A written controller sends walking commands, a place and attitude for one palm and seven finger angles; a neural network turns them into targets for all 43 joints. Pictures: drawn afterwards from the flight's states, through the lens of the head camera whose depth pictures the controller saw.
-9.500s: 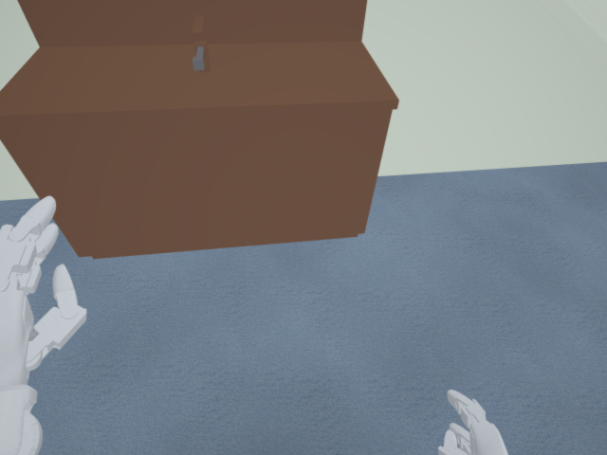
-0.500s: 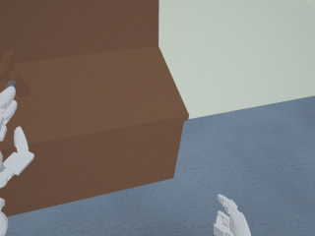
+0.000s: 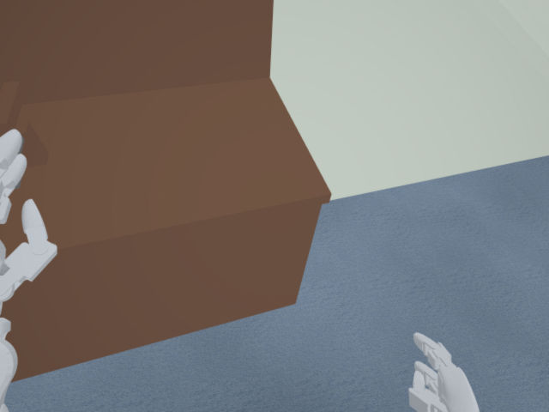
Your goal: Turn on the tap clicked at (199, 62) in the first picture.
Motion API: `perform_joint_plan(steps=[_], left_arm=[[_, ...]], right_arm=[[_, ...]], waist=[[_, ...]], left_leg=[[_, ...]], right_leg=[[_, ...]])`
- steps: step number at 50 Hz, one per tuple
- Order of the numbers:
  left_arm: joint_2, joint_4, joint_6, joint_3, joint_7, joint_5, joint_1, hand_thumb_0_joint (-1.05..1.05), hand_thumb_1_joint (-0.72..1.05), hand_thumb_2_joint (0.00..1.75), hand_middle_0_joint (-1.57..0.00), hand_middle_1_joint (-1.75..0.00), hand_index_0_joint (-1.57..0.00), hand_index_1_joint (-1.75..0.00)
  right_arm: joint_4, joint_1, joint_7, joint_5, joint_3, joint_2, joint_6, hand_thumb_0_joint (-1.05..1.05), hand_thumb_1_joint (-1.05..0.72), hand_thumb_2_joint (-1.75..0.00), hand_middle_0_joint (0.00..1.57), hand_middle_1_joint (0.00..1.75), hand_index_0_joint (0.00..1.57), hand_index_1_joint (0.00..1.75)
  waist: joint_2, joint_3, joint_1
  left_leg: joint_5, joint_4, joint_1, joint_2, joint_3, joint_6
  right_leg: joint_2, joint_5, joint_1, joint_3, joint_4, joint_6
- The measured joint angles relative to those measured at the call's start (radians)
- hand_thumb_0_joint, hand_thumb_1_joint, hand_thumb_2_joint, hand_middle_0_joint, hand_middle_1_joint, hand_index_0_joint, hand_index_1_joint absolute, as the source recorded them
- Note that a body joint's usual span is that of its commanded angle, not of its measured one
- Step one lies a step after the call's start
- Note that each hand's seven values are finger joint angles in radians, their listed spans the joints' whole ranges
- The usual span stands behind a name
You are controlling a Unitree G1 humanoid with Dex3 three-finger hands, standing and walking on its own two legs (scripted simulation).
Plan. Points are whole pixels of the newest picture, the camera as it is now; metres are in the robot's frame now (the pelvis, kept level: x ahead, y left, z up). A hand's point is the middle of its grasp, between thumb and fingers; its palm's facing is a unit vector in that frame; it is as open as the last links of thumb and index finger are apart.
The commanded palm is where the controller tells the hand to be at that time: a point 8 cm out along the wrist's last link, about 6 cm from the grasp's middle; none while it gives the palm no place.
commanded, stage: come to a stop and stand still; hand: left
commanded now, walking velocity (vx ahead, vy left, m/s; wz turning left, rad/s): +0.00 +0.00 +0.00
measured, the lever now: (7, 179) +0.45 +0.50 +0.02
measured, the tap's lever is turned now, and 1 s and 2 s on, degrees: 0 0 0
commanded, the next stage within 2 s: look again from close up in 0.76 s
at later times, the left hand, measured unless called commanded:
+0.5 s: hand (52, 252) +0.24 +0.26 +0.15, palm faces +0.41 -0.85 -0.34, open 7.5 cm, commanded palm +0.17 +0.29 +0.18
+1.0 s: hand (58, 250) +0.24 +0.25 +0.16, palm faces +0.42 -0.84 -0.35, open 7.4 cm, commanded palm +0.18 +0.28 +0.18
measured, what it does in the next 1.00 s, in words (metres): stands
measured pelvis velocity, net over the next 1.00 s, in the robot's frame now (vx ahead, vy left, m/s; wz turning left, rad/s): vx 0.03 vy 0.00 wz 0.04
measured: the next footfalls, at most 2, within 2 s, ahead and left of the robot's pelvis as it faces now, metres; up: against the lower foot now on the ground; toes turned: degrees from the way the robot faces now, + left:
none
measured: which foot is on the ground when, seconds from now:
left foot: down 0.00-1.00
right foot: down 0.00-1.00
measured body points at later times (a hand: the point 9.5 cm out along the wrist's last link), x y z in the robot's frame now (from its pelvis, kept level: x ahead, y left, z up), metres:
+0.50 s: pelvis +0.02 +0.01 +0.01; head +0.03 +0.03 +0.45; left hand +0.21 +0.31 +0.17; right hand +0.21 -0.19 -0.06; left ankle +0.03 +0.08 -0.74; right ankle +0.05 -0.12 -0.74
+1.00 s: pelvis +0.03 +0.00 +0.01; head +0.04 +0.01 +0.46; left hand +0.21 +0.30 +0.18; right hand +0.22 -0.21 -0.07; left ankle +0.03 +0.08 -0.74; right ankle +0.05 -0.12 -0.74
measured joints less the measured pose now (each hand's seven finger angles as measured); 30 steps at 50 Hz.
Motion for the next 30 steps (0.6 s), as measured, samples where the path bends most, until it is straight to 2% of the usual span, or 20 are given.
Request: perform_joint_plan(steps=[2, 4, 9, 12, 16, 22, 30], left_arm=[[-0.013, -0.025, -0.004, -0.048, -0.020, 0.018, 0.081, 0.02, 0.89, 0.90, -0.21, -0.30, -0.20, -0.30], [-0.006, -0.022, -0.005, -0.064, -0.033, 0.028, 0.111, 0.02, 0.89, 0.90, -0.21, -0.30, -0.21, -0.30], [0.003, 0.022, 0.002, -0.020, -0.025, 0.036, 0.029, 0.02, 0.88, 0.90, -0.22, -0.30, -0.22, -0.31], [-0.027, 0.029, -0.002, 0.000, -0.008, 0.035, -0.023, 0.02, 0.88, 0.90, -0.22, -0.30, -0.22, -0.31], [-0.071, 0.036, -0.008, -0.025, 0.002, 0.040, -0.032, 0.02, 0.88, 0.90, -0.21, -0.30, -0.21, -0.30], [-0.081, 0.075, 0.016, -0.071, -0.008, 0.044, -0.013, 0.02, 0.89, 0.90, -0.21, -0.30, -0.21, -0.30], [-0.039, 0.006, 0.038, -0.054, -0.010, 0.017, 0.042, 0.02, 0.88, 0.90, -0.21, -0.30, -0.21, -0.30]], right_arm=[[-0.011, 0.012, -0.007, -0.003, 0.011, 0.016, -0.001, 0.02, -0.90, -0.90, 0.20, 0.30, 0.20, 0.30], [-0.010, 0.024, -0.016, -0.007, 0.025, 0.039, 0.001, 0.01, -0.90, -0.90, 0.20, 0.30, 0.20, 0.30], [0.020, 0.045, -0.022, -0.019, 0.063, 0.083, -0.006, 0.02, -0.90, -0.90, 0.20, 0.30, 0.20, 0.30], [0.041, 0.043, -0.014, -0.024, 0.080, 0.094, -0.014, 0.02, -0.90, -0.90, 0.21, 0.30, 0.20, 0.30], [0.053, 0.030, -0.011, -0.029, 0.091, 0.097, -0.015, 0.02, -0.90, -0.90, 0.21, 0.30, 0.20, 0.30], [0.031, -0.007, -0.023, -0.035, 0.084, 0.083, 0.000, 0.02, -0.90, -0.90, 0.21, 0.30, 0.20, 0.30], [-0.006, -0.034, -0.039, -0.030, 0.053, 0.046, 0.023, 0.02, -0.90, -0.90, 0.21, 0.30, 0.20, 0.30]], waist=[[-0.004, -0.001, -0.008], [-0.011, 0.005, -0.003], [-0.010, 0.018, 0.037], [-0.002, 0.007, 0.052], [0.009, -0.029, 0.061], [0.017, -0.054, 0.044], [0.009, -0.040, 0.017]], left_leg=[[0.003, -0.005, 0.004, -0.011, 0.009, 0.010], [0.004, -0.003, 0.007, -0.018, 0.009, 0.015], [0.003, 0.009, 0.010, -0.022, -0.011, 0.018], [0.000, 0.009, 0.015, -0.023, -0.020, 0.017], [0.001, -0.014, 0.027, -0.020, -0.021, 0.014], [0.003, -0.045, 0.039, -0.014, -0.021, 0.009], [-0.013, -0.047, 0.040, -0.004, -0.028, -0.002]], right_leg=[[-0.009, -0.003, -0.003, 0.012, 0.008, 0.004], [-0.014, 0.004, -0.001, 0.016, 0.012, 0.008], [-0.007, 0.003, 0.018, 0.015, 0.007, 0.009], [-0.001, 0.028, 0.035, 0.019, -0.015, 0.014], [0.005, 0.034, 0.051, 0.023, -0.049, 0.022], [0.013, 0.046, 0.068, 0.025, -0.094, 0.025], [0.022, 0.034, 0.074, 0.018, -0.105, 0.019]])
